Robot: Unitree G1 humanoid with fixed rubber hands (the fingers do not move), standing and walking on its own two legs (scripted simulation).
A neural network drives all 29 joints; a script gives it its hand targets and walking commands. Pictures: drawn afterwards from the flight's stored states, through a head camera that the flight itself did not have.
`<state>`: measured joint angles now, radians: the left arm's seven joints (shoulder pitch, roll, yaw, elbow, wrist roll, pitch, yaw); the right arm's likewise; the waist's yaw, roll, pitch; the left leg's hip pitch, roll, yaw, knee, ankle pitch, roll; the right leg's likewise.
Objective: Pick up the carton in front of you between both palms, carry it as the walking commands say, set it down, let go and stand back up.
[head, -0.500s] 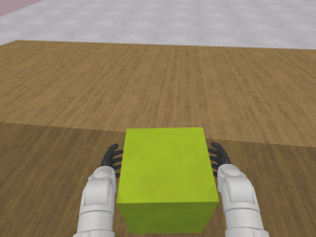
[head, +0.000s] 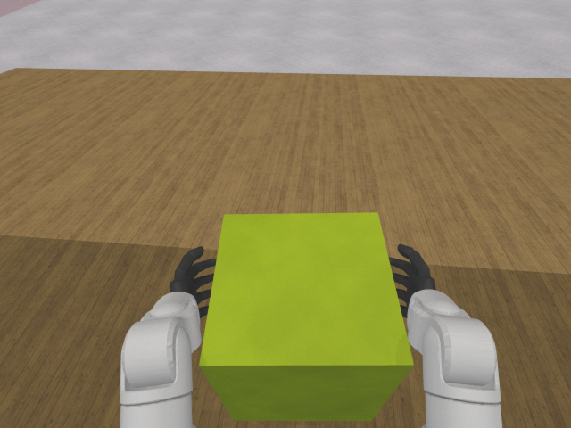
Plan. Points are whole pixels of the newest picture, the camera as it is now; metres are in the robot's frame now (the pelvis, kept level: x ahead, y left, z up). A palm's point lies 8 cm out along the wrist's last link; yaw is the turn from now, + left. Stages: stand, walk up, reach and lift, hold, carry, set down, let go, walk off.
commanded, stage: carry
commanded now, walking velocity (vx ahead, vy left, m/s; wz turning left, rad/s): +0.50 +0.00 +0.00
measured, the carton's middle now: (301, 322) +0.28 -0.01 +0.02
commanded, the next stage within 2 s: none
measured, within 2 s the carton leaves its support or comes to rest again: neither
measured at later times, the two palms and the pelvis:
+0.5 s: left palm (185, 182) +0.56 +0.20 +0.06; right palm (339, 175) +0.56 -0.10 +0.07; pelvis +0.29 +0.05 +0.00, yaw -1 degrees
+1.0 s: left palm (217, 100) +0.88 +0.17 +0.07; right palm (331, 94) +0.90 -0.13 +0.07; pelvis +0.63 +0.01 +0.00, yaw +4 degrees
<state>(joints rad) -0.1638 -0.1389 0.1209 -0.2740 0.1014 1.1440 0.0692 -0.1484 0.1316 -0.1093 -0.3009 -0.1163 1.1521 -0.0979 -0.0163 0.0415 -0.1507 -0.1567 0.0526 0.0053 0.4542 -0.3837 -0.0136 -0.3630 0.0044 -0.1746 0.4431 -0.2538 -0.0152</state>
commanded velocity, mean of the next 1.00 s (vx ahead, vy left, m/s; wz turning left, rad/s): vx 0.50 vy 0.00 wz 0.00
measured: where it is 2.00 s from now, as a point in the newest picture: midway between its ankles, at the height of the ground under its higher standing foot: (271, 228)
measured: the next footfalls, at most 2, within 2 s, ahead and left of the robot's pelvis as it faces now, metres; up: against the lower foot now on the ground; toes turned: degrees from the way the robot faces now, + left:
left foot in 0.38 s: +0.38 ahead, +0.14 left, +0.00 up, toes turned +13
right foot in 0.84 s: +0.71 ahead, -0.06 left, +0.00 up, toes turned -11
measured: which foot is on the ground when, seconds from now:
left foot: down 0.00-0.00, up 0.02-0.36, down 0.38-0.88, up 0.90-1.00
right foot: down 0.00-0.38, up 0.40-0.82, down 0.84-1.00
